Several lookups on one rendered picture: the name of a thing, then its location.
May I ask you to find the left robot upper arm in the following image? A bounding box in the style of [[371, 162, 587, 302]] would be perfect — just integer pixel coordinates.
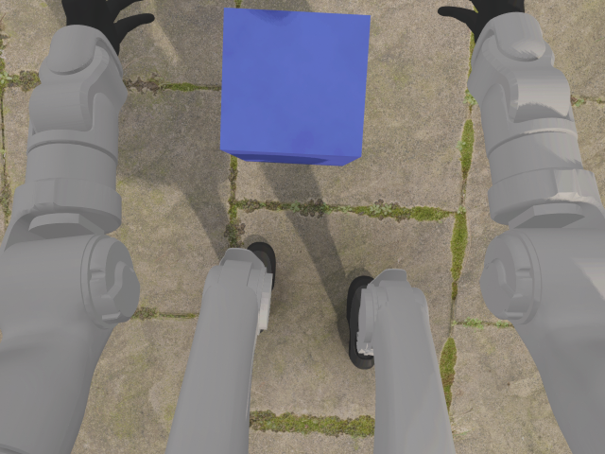
[[0, 234, 140, 454]]

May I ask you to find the carton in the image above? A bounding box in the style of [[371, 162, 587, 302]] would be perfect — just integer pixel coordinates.
[[220, 8, 371, 166]]

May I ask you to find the robot thigh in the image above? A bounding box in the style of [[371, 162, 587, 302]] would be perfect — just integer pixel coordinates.
[[359, 280, 456, 454], [164, 260, 273, 454]]

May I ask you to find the right robot forearm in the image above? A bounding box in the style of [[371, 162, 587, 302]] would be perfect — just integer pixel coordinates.
[[467, 12, 605, 231]]

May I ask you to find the robot left hand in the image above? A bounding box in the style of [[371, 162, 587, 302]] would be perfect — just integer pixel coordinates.
[[61, 0, 155, 56]]

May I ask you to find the robot right hand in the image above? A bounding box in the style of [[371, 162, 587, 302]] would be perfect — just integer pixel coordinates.
[[438, 0, 525, 44]]

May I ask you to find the right robot upper arm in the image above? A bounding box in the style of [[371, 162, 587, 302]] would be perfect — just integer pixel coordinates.
[[479, 228, 605, 454]]

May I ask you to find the robot right thigh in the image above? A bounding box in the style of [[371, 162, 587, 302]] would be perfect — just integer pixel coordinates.
[[359, 280, 456, 454]]

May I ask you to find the robot left thigh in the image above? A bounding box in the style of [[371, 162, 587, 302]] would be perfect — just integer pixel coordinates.
[[164, 260, 273, 454]]

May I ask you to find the left robot forearm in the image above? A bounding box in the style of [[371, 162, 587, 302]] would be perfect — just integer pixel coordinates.
[[0, 25, 128, 256]]

